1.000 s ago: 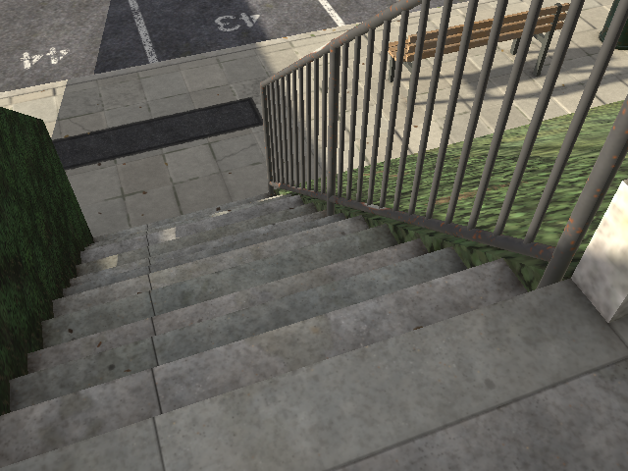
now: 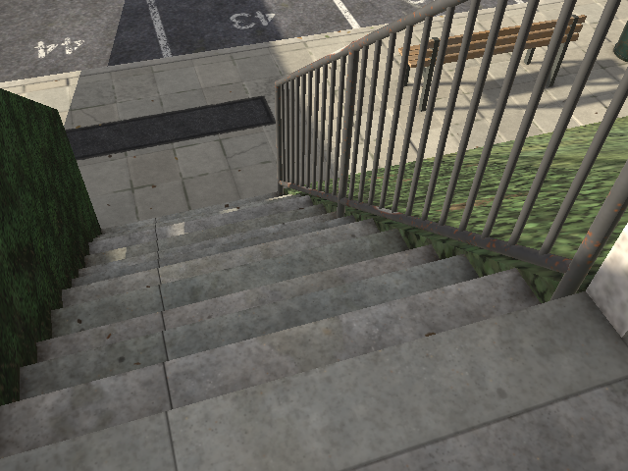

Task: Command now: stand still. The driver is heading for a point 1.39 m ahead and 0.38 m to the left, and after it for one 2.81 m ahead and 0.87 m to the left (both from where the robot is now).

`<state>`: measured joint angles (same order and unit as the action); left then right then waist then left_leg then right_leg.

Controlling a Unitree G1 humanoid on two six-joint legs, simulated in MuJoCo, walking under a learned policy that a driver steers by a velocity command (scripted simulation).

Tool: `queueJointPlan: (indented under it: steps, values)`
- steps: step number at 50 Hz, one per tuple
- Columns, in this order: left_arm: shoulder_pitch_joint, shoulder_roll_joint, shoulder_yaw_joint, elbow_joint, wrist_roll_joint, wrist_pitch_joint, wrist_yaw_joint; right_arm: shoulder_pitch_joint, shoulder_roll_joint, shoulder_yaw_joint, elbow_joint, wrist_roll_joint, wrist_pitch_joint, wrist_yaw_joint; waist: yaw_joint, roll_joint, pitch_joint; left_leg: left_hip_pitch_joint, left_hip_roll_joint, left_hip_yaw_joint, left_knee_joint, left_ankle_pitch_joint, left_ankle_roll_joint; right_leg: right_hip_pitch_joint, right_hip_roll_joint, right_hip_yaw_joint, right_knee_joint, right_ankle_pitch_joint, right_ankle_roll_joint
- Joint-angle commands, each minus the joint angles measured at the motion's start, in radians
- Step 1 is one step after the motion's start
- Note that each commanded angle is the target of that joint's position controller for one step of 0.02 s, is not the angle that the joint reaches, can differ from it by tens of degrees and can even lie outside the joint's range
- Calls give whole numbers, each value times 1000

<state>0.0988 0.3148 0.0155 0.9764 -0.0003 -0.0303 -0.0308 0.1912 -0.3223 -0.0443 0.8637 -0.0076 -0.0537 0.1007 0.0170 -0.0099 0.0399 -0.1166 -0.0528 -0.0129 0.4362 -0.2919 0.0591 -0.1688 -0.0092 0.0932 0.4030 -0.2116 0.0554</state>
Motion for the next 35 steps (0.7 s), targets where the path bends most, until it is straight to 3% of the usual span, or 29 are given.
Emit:
queueJointPlan:
  steps: [1, 2, 3, 4, 5, 6, 7, 8, 9, 11, 13, 14, 16, 18, 19, 20, 21, 22, 23, 24, 25, 26, 27, 29, 31, 33, 35]
  values:
    - [-40, 131, 24, -34, 0, -10, 3, -7, -154, -35, -39, 1, -10, -2, -1, 20, -52, 15, 91, -83, -82, 301, -2, 0, -5, -18, -33, 162, -12]
    - [-41, 132, 24, -29, 0, -10, 2, -5, -155, -35, -34, 1, -10, -2, -1, 20, -51, 16, 91, -83, -83, 301, -2, 0, -6, -19, -34, 162, -12]
    - [-18, 131, 23, -15, 1, -5, 3, 17, -152, -34, -21, 1, -7, -3, -3, 24, -45, 16, 96, -96, -115, 193, 2, -2, -6, -20, -44, 101, -11]
    - [-8, 145, 29, -8, 10, 0, 7, 56, -178, -46, -6, -6, -2, -10, -19, 41, -13, 17, 110, -123, -164, -3, 28, -36, 6, -29, -32, -6, -19]
    - [-23, 177, 44, -16, 29, 2, 18, 121, -232, -70, 15, -26, 1, -28, -60, 91, 26, 44, 159, -197, -230, -249, 96, -125, 34, -51, 38, -169, -30]
    - [-65, 174, 52, -30, 51, -4, 28, 187, -239, -77, 35, -40, -3, -52, -97, 134, 75, 99, 252, -325, -287, -403, 170, -256, 41, -69, 125, -237, -37]
    - [-78, 133, 45, -40, 67, -15, 40, 219, -204, -68, 43, -45, -12, -79, -110, 162, 117, 159, 370, -433, -332, -445, 227, -381, 0, -59, 216, -224, -51]
    - [-111, 92, 33, -52, 79, -27, 50, 242, -123, -41, 38, -51, -23, -105, -135, 165, 130, 192, 445, -498, -369, -382, 253, -456, -50, -16, 339, -257, -66]
    - [-115, 81, 35, -65, 77, -40, 54, 226, -69, -20, 26, -53, -40, -124, -126, 149, 105, 223, 447, -492, -385, -309, 247, -487, -57, 8, 467, -296, -79]
    - [-71, 69, 41, -74, 85, -49, 41, 136, -44, 1, 3, -50, -60, -136, -70, 117, 82, 217, 354, -346, -399, -195, 186, -451, -47, -26, 508, -251, -106]
    - [-79, 40, 35, -75, 98, -36, 18, 114, -90, -5, -4, -36, -51, -138, -59, 92, 90, 133, 268, -196, -409, -114, 143, -303, -24, -121, 357, -194, -96]
    - [-85, 19, 29, -77, 92, -31, 6, 133, -119, -10, 5, -36, -39, -130, -54, 99, 98, 65, 247, -144, -406, -76, 136, -197, -12, -152, 285, -168, -87]
    - [-68, 18, 25, -72, 53, -35, -19, 172, -165, -17, 27, -42, -17, -104, -31, 97, 111, -26, 256, -124, -361, -57, 151, -43, 10, -172, 137, -10, -80]
    - [3, 54, 30, -52, 35, -55, -26, 169, -174, -16, 41, -63, -3, -81, 3, 96, 96, -67, 274, -135, -281, 44, 171, 74, 35, -163, 49, 98, -102]
    - [78, 90, 42, -39, 30, -69, -21, 180, -161, -13, 54, -74, -8, -74, 35, 73, 53, -86, 247, -112, -167, 126, 158, 169, 39, -158, 49, 118, -123]
    - [193, 131, 55, -19, 43, -84, -9, 205, -107, 0, 77, -90, -19, -64, 77, 0, -13, -139, 171, -49, 45, 122, 107, 287, -16, -97, 45, 133, -166]
    - [424, 200, 64, 4, 61, -88, 10, 245, 22, 35, 37, -99, -41, -47, 121, -222, -227, -394, -13, 24, 410, -125, -2, 633, -252, 287, -11, 168, -408]
    - [604, 179, 59, 52, 100, -94, 14, 97, 18, 26, -2, -82, -66, -33, 223, -217, -122, -655, -52, -93, 701, -352, 4, 648, -387, 602, -199, 25, -467]
    - [487, 148, 57, 32, 92, -115, 16, 19, -4, 14, -12, -55, -85, -46, 174, -126, 61, -771, 23, -169, 840, -241, 47, 484, -385, 504, -233, -152, -399]
    - [338, 67, 36, -3, 73, -109, 18, 40, -38, 3, 20, -60, -84, -64, 94, -64, 83, -704, 90, -120, 861, -151, 71, 342, -349, 359, -245, -217, -352]
    - [266, -3, 7, -38, 64, -102, 20, 85, -31, -2, 38, -76, -73, -75, 37, -45, 71, -616, 123, -108, 812, -82, 90, 241, -309, 261, -271, -152, -338]
    - [230, -36, -9, -51, 66, -95, 25, 82, 2, 7, 41, -79, -59, -73, 7, -33, 110, -580, 143, -117, 780, -26, 92, 162, -295, 184, -308, -35, -324]
    - [209, -54, -19, -67, 72, -86, 34, 99, 34, 14, 42, -81, -43, -65, -26, -25, 103, -534, 157, -121, 730, 19, 86, 116, -284, 122, -341, 58, -305]
    - [247, -35, -15, -56, 81, -85, 46, 83, 43, 14, 41, -62, -31, -38, -27, -37, 88, -542, 149, -88, 633, 130, 58, 115, -248, -3, -371, 177, -292]
    - [296, -23, -15, -39, 105, -89, 39, 15, 64, 24, 25, -48, -26, -17, -14, -37, 72, -573, 149, -40, 502, 278, 27, 121, -219, -113, -356, 335, -286]
    - [358, -16, -17, -8, 102, -93, 25, -95, 86, 36, -12, -50, -11, -12, 5, -44, 58, -527, 139, 13, 361, 353, -3, 79, -199, -190, -340, 484, -282]
    - [404, -3, -15, 18, 97, -93, 12, -120, 82, 38, -25, -45, 1, -13, -1, -55, 55, -509, 128, 9, 304, 405, -15, 86, -219, -212, -319, 601, -283]
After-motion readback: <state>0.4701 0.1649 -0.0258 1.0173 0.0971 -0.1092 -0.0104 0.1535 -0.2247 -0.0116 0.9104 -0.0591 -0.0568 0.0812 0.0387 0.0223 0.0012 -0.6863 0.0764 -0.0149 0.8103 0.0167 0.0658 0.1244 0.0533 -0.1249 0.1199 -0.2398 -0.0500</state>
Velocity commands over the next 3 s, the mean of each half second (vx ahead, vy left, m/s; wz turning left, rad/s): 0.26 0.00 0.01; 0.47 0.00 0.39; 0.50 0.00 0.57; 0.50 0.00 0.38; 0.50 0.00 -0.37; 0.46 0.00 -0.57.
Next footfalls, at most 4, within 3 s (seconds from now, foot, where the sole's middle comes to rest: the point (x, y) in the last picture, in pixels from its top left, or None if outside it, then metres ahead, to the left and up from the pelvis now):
0.40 right None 0.15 -0.18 -0.78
0.88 left None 0.50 0.07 -0.78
1.28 right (365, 395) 0.69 -0.09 -0.78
1.92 left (204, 396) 0.77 0.31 -0.97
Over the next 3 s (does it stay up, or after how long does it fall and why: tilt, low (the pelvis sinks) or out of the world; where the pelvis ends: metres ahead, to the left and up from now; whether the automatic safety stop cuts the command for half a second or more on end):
stays up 1.20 0.38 -0.59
